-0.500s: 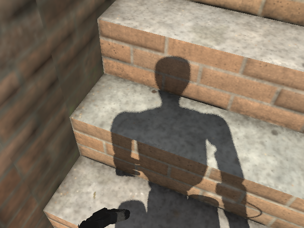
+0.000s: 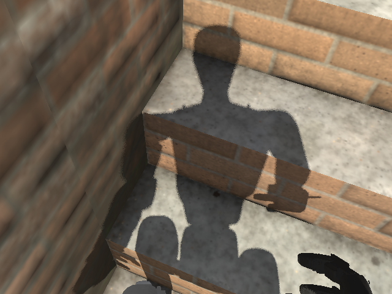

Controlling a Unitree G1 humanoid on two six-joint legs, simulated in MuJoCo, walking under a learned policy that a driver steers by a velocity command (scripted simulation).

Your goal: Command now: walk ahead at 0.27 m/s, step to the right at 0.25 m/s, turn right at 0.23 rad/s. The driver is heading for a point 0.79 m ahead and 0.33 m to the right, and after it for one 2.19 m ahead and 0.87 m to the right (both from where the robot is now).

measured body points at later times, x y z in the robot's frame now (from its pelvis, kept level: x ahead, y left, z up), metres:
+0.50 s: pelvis +0.06 -0.08 +0.12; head +0.06 -0.08 +0.57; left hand +0.22 +0.14 +0.01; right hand +0.15 -0.37 +0.03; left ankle +0.08 +0.08 -0.49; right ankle +0.09 -0.17 -0.56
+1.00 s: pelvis +0.22 -0.08 +0.19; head +0.27 -0.12 +0.64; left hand +0.32 +0.19 +0.08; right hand +0.43 -0.37 +0.16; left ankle +0.35 +0.00 -0.24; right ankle +0.09 -0.17 -0.56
